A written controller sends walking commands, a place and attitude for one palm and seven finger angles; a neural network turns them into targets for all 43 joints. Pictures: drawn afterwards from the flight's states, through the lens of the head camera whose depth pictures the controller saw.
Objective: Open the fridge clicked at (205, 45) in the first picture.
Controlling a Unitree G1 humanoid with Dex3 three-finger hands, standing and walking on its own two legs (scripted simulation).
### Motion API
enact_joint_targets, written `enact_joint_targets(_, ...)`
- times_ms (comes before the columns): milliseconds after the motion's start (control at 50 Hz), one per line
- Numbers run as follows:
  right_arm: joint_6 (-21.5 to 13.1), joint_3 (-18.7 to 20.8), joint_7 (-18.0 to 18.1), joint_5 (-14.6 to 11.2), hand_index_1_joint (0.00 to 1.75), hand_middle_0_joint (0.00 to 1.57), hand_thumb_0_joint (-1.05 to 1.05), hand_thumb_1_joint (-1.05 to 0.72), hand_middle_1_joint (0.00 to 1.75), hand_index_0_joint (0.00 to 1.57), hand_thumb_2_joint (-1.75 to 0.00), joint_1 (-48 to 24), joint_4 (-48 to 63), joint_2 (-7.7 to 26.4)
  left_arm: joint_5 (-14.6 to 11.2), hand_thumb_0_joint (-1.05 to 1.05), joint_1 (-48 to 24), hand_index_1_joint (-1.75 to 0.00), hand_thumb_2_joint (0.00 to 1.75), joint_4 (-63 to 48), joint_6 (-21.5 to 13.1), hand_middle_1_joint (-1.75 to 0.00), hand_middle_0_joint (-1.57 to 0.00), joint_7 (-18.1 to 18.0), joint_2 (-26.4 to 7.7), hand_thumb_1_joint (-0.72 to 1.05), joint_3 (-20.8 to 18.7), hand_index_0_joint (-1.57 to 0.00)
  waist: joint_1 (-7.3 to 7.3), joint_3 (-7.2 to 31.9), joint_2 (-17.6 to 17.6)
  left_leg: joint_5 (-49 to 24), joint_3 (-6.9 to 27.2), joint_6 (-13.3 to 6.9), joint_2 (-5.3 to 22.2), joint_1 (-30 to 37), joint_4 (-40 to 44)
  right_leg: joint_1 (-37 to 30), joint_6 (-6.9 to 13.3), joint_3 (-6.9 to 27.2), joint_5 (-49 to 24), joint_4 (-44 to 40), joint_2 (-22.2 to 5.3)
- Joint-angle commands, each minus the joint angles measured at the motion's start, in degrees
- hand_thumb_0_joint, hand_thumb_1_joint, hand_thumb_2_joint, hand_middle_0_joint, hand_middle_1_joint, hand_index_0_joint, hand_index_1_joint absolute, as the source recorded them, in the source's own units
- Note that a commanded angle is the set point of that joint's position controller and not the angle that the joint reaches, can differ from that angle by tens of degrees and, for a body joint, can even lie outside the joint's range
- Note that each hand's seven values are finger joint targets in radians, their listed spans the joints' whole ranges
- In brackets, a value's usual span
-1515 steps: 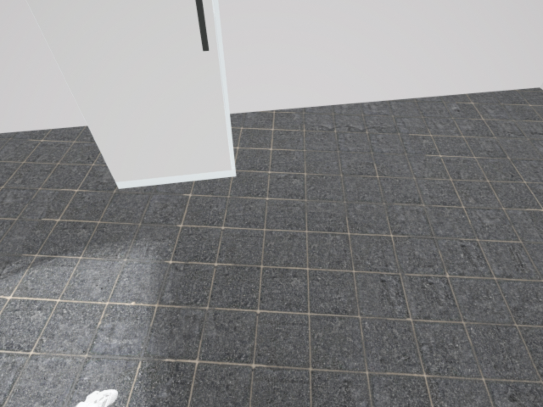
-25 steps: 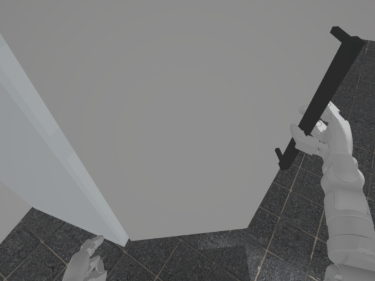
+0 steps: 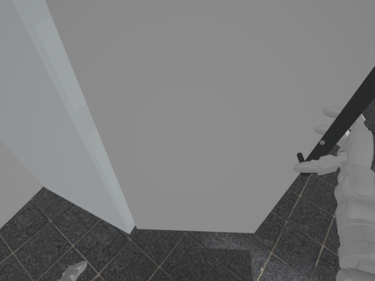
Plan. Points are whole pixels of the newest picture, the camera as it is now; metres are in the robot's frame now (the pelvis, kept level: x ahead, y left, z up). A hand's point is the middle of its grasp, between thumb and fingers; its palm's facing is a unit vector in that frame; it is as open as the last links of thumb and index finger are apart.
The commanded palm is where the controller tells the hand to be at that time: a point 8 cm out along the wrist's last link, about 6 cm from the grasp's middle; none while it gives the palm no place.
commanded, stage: slip the hand off the handle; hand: right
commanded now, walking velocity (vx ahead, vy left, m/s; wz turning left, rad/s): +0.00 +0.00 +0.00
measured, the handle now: (336, 118) +0.43 -0.26 +0.15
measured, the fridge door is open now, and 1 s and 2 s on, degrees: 66 65 65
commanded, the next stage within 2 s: draw the hand back to the body in 1.34 s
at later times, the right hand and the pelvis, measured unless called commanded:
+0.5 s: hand (358, 156) +0.37 -0.31 +0.11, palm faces +0.30 +0.95 -0.13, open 14.7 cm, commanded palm +0.34 -0.34 +0.13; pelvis +0.06 -0.05 +0.00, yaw -2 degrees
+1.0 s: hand (362, 180) +0.31 -0.29 +0.11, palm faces +0.35 +0.92 -0.15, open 14.6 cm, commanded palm +0.27 -0.33 +0.13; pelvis +0.04 -0.01 +0.00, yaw -2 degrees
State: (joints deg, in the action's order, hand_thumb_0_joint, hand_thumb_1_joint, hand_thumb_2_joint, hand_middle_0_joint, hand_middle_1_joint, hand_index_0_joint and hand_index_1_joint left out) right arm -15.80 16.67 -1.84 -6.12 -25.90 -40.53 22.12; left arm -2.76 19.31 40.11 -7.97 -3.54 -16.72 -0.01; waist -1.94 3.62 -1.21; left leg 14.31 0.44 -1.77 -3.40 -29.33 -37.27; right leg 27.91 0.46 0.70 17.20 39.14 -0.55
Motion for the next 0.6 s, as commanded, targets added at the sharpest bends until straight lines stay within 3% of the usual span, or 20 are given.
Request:
enact_joint_targets(0,-2.22,4.18,1.85,-1.75,1.15,0.25,0.00,0.55,1.15,0.25,-0.20,-17.24,15.19,13.05,0.26,0.00,-5.67,-0.30,0.90,-9.43,-4.06,-0.30,-0.20,-0.53,-6.53,0.90,-2.13,-0.20,2.15,11.31,4.76,13.34,4.90,1.13,4.07,10.01,10.68,-0.78,2.18,-1.30,4.00,-6.23,1.32)
enact_joint_targets(20,-1.68,4.13,1.92,-1.96,1.15,0.25,0.00,0.55,1.15,0.25,-0.20,-14.72,15.99,12.52,0.18,0.00,-6.14,-0.30,0.90,-9.79,-4.30,-0.30,-0.20,-0.47,-6.38,0.90,-2.02,-0.20,2.71,11.16,3.77,13.73,4.23,1.13,4.03,9.40,10.68,-1.43,2.01,-1.40,5.19,-6.86,1.39)
enact_joint_targets(40,-1.48,7.08,2.47,-1.43,1.15,0.25,0.00,0.55,1.15,0.25,-0.20,-19.45,16.79,17.54,0.24,0.00,-6.32,-0.30,0.90,-9.41,-4.27,-0.30,-0.20,-0.94,-7.04,0.90,-1.69,-0.20,1.79,9.77,3.13,14.86,4.16,1.27,4.19,8.54,10.71,-0.45,2.00,-1.23,7.07,-7.06,1.49)
enact_joint_targets(80,-1.02,7.82,3.21,-0.25,1.15,0.25,0.00,0.55,1.15,0.25,-0.20,-17.52,19.50,18.01,0.68,0.00,-6.63,-0.30,0.90,-9.74,-4.02,-0.30,-0.20,-1.12,-6.88,0.90,-1.67,-0.20,2.53,11.12,0.82,9.90,3.26,0.85,3.91,9.92,9.01,-1.63,2.23,-1.19,3.46,-6.86,1.46)
enact_joint_targets(140,-0.31,7.90,2.88,0.29,1.15,0.25,0.00,0.55,1.15,0.25,-0.20,-12.45,24.51,16.16,1.33,0.00,-5.52,-0.30,0.90,-10.29,-4.11,-0.30,-0.20,-0.95,-6.18,0.90,-1.78,-0.20,3.33,17.30,-1.70,-6.67,0.04,0.02,2.78,12.48,4.54,-7.36,1.68,-0.69,-8.90,-6.19,1.19)
enact_joint_targets(160,-0.04,5.78,2.32,-0.01,1.15,0.25,0.00,0.55,1.15,0.25,-0.20,-11.48,26.85,13.50,1.36,0.00,-5.39,-0.30,0.90,-10.57,-4.29,-0.30,-0.20,-0.78,-5.92,0.90,-1.85,-0.20,3.09,18.93,-3.72,-9.53,-0.49,-0.03,2.65,12.06,3.74,-9.66,1.23,-0.63,-12.24,-5.69,1.00)
enact_joint_targets(180,0.18,4.53,1.78,-0.43,1.15,0.25,0.00,0.55,1.15,0.25,-0.20,-10.83,28.10,11.59,1.54,0.00,-4.89,-0.30,0.90,-10.54,-4.45,-0.30,-0.20,-0.62,-5.97,0.90,-1.89,-0.20,2.72,19.16,-3.06,-12.01,-1.14,-0.12,2.40,11.39,3.15,-11.49,0.96,0.16,-16.35,-5.00,0.57)
enact_joint_targets(220,0.93,3.58,0.37,-1.62,1.15,0.25,0.00,0.55,1.15,0.25,-0.20,-6.33,31.67,9.40,1.56,0.00,-4.22,-0.30,0.90,-10.49,-4.87,-0.30,-0.20,-0.18,-5.95,0.90,-2.42,-0.20,3.26,21.14,-5.35,-15.51,-1.65,0.08,2.21,10.44,2.23,-15.60,-0.42,0.86,-25.86,-3.66,-0.21)
enact_joint_targets(240,1.48,3.64,-0.32,-1.92,1.15,0.25,0.00,0.55,1.15,0.25,-0.20,-5.09,32.83,9.41,1.57,0.00,-3.82,-0.30,0.90,-10.39,-4.94,-0.30,-0.20,-0.10,-6.01,0.90,-2.56,-0.20,3.39,21.64,-4.94,-16.34,-2.02,0.16,2.23,10.35,1.94,-16.70,-1.30,1.49,-29.55,-3.37,-0.64)
enact_joint_targets(280,2.89,2.56,-1.45,-2.26,1.15,0.25,0.00,0.55,1.15,0.25,-0.20,-3.70,33.37,8.02,1.51,0.00,-3.65,-0.30,0.90,-9.97,-4.92,-0.30,-0.20,-0.16,-6.16,0.90,-2.60,-0.20,2.54,18.76,-3.13,-17.29,-2.41,0.34,2.08,8.69,1.92,-16.83,-1.91,2.12,-33.56,-2.54,-1.03)
enact_joint_targets(300,3.55,3.11,-1.84,-2.43,1.15,0.25,0.00,0.55,1.15,0.25,-0.20,-2.82,34.71,8.51,1.28,0.00,-3.58,-0.30,0.90,-9.82,-4.89,-0.30,-0.20,-0.05,-6.13,0.90,-2.83,-0.20,2.76,18.00,-4.07,-17.68,-2.56,0.37,2.08,8.15,1.79,-17.00,-2.51,2.37,-35.37,-2.53,-1.28)
enact_joint_targets(320,4.51,2.73,-2.30,-2.49,1.15,0.25,0.00,0.55,1.15,0.25,-0.20,-0.58,35.01,7.71,1.26,0.00,-3.56,-0.30,0.90,-10.07,-4.80,-0.30,-0.20,0.03,-5.96,0.90,-2.81,-0.20,3.10,17.55,-3.53,-17.51,-2.78,0.40,2.04,8.17,1.69,-16.99,-2.94,2.65,-36.17,-2.64,-1.31)
enact_joint_targets(380,5.93,0.67,-2.49,-2.53,1.15,0.25,0.00,0.55,1.15,0.25,-0.20,-4.28,38.91,6.22,0.93,0.00,-4.75,-0.30,0.90,-9.92,-4.83,-0.30,-0.20,-0.37,-5.70,0.90,-2.52,-0.20,1.95,14.35,-4.42,-14.76,-3.08,0.35,2.14,5.84,2.09,-17.32,-3.86,3.74,-34.97,-2.95,-1.55)
enact_joint_targets(400,6.14,2.39,-2.31,-2.60,1.15,0.25,0.00,0.55,1.15,0.25,-0.20,-2.08,39.54,7.47,1.09,0.00,-4.38,-0.30,0.90,-9.86,-5.00,-0.30,-0.20,-0.28,-5.65,0.90,-2.74,-0.20,3.01,15.98,-4.74,-14.79,-3.18,0.17,2.11,6.48,1.72,-17.84,-4.31,4.27,-36.44,-2.93,-1.52)
enact_joint_targets(460,6.01,2.73,-2.17,-2.36,1.15,0.25,0.00,0.55,1.15,0.25,-0.20,-0.61,42.89,7.87,1.44,0.00,-4.75,-0.30,0.90,-10.16,-4.98,-0.30,-0.20,-0.32,-5.29,0.90,-2.53,-0.20,3.35,18.52,-5.31,-14.17,-3.34,0.24,2.13,6.52,1.32,-19.73,-5.17,5.02,-37.89,-2.72,-1.51)
enact_joint_targets(500,5.65,3.80,-1.67,-2.15,1.15,0.25,0.00,0.55,1.15,0.25,-0.20,-0.38,42.18,8.72,1.63,0.00,-4.75,-0.30,0.90,-9.63,-4.85,-0.30,-0.20,-0.37,-5.20,0.90,-2.32,-0.20,3.40,17.90,-5.25,-13.56,-3.38,0.07,2.12,6.45,1.23,-19.05,-5.42,5.08,-36.94,-2.68,-1.29)
enact_joint_targets(580,5.65,5.44,-2.02,-2.17,1.15,0.25,0.00,0.55,1.15,0.25,-0.20,-1.55,39.53,10.55,1.41,0.00,-6.00,-0.30,0.90,-9.38,-4.22,-0.30,-0.20,-1.04,-5.32,0.90,-1.78,-0.20,3.22,15.29,-4.72,-10.13,-3.34,-0.24,2.02,6.42,1.82,-15.75,-4.94,4.61,-27.99,-3.67,-0.68)
